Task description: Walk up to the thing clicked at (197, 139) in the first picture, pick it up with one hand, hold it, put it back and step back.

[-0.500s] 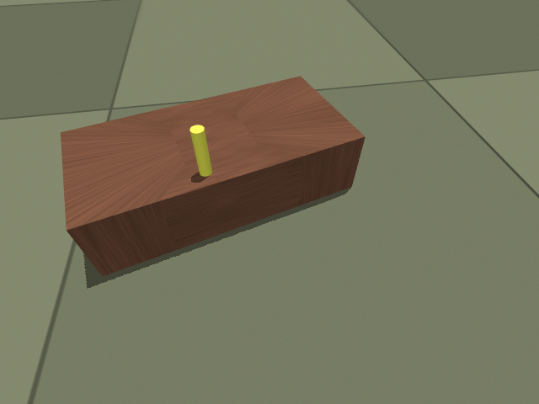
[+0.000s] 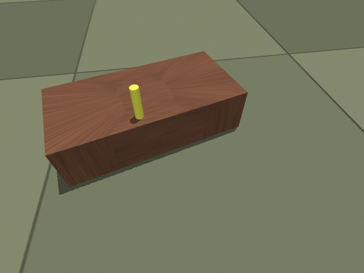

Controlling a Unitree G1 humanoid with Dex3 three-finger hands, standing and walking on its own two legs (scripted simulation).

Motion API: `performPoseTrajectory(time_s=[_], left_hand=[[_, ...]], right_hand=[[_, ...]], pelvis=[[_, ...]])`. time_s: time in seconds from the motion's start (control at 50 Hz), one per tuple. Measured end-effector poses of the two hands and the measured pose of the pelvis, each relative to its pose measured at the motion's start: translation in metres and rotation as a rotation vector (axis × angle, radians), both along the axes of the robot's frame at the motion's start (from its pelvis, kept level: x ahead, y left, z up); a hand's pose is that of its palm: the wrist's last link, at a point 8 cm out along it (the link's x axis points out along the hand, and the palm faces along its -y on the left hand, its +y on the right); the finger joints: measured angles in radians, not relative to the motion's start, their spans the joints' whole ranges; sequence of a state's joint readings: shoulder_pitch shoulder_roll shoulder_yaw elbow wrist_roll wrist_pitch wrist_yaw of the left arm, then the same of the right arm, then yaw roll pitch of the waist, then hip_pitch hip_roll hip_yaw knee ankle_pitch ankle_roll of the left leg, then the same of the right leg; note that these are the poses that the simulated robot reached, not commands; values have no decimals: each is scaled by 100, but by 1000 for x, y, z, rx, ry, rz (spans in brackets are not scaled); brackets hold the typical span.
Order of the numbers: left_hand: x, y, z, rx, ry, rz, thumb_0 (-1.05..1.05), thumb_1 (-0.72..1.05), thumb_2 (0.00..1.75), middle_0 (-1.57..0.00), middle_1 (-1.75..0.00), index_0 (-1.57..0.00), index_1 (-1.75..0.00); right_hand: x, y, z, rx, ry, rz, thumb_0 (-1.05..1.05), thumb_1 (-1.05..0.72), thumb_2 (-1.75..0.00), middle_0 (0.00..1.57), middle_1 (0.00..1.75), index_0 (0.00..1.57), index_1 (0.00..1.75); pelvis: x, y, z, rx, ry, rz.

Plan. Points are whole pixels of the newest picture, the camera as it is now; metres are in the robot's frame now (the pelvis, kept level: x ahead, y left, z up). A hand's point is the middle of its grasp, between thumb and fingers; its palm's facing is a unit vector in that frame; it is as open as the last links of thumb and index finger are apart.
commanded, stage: stand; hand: right
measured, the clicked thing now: (137, 102) +1.04 +0.27 -0.35
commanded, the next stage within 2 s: walk up in 0.62 s
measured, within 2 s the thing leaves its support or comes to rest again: neither
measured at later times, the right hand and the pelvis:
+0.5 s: hand out of the picture +0.08 -0.25 -0.16, palm faces -0.03 +0.94 -0.34, open 7.4 cm; pelvis +0.00 +0.00 +0.00, yaw +0 degrees
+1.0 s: hand (265, 266) +0.18 -0.19 -0.16, palm faces -0.16 +0.90 -0.42, open 7.4 cm; pelvis +0.06 +0.10 -0.04, yaw +12 degrees
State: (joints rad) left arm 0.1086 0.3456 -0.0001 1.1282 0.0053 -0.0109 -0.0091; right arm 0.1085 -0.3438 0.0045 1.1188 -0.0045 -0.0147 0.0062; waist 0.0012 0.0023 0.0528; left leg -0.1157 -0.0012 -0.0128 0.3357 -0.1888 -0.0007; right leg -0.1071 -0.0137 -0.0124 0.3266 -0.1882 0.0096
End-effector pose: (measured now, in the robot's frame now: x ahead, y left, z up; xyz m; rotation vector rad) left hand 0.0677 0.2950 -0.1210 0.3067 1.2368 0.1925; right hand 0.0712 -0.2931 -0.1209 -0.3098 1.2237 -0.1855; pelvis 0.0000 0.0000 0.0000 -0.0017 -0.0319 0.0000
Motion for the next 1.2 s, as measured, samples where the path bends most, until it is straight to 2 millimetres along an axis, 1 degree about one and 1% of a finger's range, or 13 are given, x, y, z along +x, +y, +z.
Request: performPoseTrajectory(time_s=[0.38, 0.64, 0.7, 0.76, 0.84, 0.88, 0.92, 0.96, 0.98, 1.02, 1.08, 1.12, 1.2], left_hand=[[5, 1, 0, 2, -1, 2, 0, 90, 90, -20, -30, -21, -30], [6, 2, 1, -4, -22, 7, 0, 90, 90, -20, -30, -21, -30], [2, 15, 3, 7, -94, 46, 0, 90, 90, -20, -30, -21, -30], [-11, 37, 8, 43, -120, 91, 0, 90, 90, -21, -30, -21, -30], [-27, 75, 10, 84, -95, 128, 0, 90, 90, -21, -30, -21, -30], [-32, 97, 7, 98, -82, 146, 0, 90, 90, -21, -30, -21, -30], [-32, 121, -1, 107, -69, 165, 1, 90, 90, -21, -30, -21, -30], [-29, 143, -13, 116, -53, 172, 1, 90, 90, -20, -30, -21, -30], [-26, 151, -16, 116, -43, 180, 1, 90, 90, -20, -30, -21, -30], [-14, 159, -16, 105, -40, 186, 1, 90, 90, -20, -30, -21, -30], [9, 162, -8, 76, -82, 186, 1, 90, 90, -20, -30, -20, -30], [22, 162, -2, 58, -104, 190, 1, 90, 90, -20, -30, -20, -30], [39, 161, 8, 45, -99, 205, 1, 90, 90, -20, -30, -21, -30]], right_hand=[[3, 0, 0, -4, 6, 0, 0, -91, -90, 21, 30, 20, 30], [6, -1, 2, -2, -8, 4, 0, -91, -90, 21, 30, 20, 30], [11, -3, 2, -1, 13, 49, 0, -91, -90, 21, 30, 20, 30], [24, -1, 7, -9, 27, 94, 0, -91, -90, 21, 30, 20, 30], [52, 9, 15, -27, 11, 140, 1, -91, -90, 21, 30, 20, 30], [69, 20, 16, -41, -2, 161, 1, -91, -90, 21, 30, 20, 30], [87, 33, 15, -60, -23, 177, 1, -91, -90, 21, 30, 20, 30], [102, 47, 9, -83, -55, 179, 0, -91, -90, 21, 30, 20, 30], [107, 54, 7, -88, -71, 179, 0, -91, -90, 21, 30, 20, 30], [113, 71, 6, -74, -77, 176, 0, -91, -90, 20, 29, 20, 30], [119, 94, 9, -49, -44, 199, 0, -91, -90, 21, 29, 20, 30], [126, 106, 10, -31, -27, 219, 0, -91, -90, 21, 30, 20, 30], [154, 122, 8, 2, -22, 256, 0, -90, -90, 21, 30, 20, 30]], pelvis=[[5, 1, 0, 0, 1, 4], [4, 2, -1, -5, -2, 13], [6, 5, -5, -20, 0, 57], [11, 15, -6, -27, 2, 90], [24, 36, -9, -34, -9, 138], [33, 50, -14, -37, -14, 159], [45, 67, -23, -37, -17, 177], [56, 85, -35, -11, -23, 184], [60, 92, -38, -3, -27, 190], [68, 101, -36, -8, -28, 215], [84, 109, -25, -3, -26, 237], [97, 114, -20, 1, -22, 253], [125, 121, -14, 7, -14, 276]])
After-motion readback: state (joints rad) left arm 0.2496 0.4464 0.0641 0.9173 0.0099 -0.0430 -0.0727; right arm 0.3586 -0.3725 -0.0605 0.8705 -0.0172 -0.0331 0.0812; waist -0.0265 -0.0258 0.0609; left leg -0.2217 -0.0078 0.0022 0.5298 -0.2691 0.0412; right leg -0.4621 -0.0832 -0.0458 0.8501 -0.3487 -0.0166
